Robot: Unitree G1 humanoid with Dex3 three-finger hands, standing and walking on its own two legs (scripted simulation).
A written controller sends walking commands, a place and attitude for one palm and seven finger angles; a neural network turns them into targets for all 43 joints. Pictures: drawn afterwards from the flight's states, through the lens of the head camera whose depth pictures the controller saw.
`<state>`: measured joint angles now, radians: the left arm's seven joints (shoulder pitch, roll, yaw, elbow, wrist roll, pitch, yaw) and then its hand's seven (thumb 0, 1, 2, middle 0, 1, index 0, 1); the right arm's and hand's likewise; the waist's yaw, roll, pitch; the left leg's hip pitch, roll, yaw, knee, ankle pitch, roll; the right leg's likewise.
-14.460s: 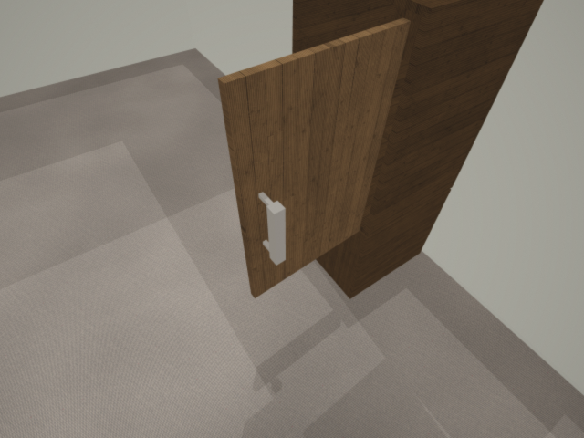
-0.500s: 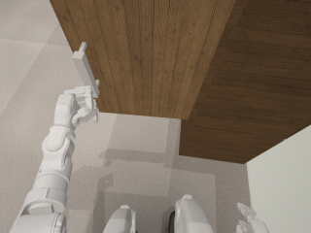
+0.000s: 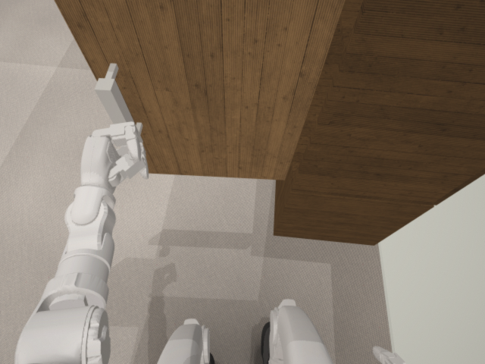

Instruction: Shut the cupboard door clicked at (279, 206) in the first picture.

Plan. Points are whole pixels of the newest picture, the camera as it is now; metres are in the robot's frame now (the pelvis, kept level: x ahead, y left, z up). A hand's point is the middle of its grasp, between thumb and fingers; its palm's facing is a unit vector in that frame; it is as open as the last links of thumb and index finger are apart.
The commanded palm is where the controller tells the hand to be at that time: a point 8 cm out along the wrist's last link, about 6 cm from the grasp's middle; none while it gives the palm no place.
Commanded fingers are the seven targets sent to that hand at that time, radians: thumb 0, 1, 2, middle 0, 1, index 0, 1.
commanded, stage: push the door shut along its arc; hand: left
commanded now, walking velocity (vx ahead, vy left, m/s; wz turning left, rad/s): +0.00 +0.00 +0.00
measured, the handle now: (125, 110) +0.55 +0.20 +0.03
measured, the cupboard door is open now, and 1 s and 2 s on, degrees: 93 78 69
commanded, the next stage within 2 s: pull the fist back off the door in 1.54 s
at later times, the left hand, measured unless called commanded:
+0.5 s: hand (145, 133) +0.49 +0.15 +0.04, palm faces -0.17 -0.98 -0.05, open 3.1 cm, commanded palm +0.48 +0.20 +0.04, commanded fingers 0.00 0.90 0.90 -1.30 -1.50 -1.30 -1.50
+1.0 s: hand (165, 106) +0.55 +0.12 +0.03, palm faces -0.31 -0.95 -0.04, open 3.1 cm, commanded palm +0.55 +0.16 +0.04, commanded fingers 0.00 0.90 0.90 -1.30 -1.50 -1.30 -1.50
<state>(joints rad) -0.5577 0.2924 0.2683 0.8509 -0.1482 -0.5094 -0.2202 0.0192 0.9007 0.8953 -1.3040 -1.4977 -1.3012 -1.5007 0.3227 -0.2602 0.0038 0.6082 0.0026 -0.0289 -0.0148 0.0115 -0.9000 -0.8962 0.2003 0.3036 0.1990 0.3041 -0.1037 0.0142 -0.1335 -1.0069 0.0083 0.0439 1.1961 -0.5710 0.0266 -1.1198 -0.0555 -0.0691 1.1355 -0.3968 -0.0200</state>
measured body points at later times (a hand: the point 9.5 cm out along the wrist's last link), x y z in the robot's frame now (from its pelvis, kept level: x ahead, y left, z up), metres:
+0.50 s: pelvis -0.01 +0.01 -0.01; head +0.14 +0.02 +0.41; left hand +0.49 +0.21 +0.05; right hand +0.05 -0.27 -0.13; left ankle +0.00 +0.10 -0.64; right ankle +0.07 -0.11 -0.64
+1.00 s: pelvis +0.00 +0.01 -0.03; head +0.19 +0.03 +0.38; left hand +0.56 +0.18 +0.04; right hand -0.02 -0.26 -0.13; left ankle +0.00 +0.10 -0.64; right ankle +0.07 -0.11 -0.64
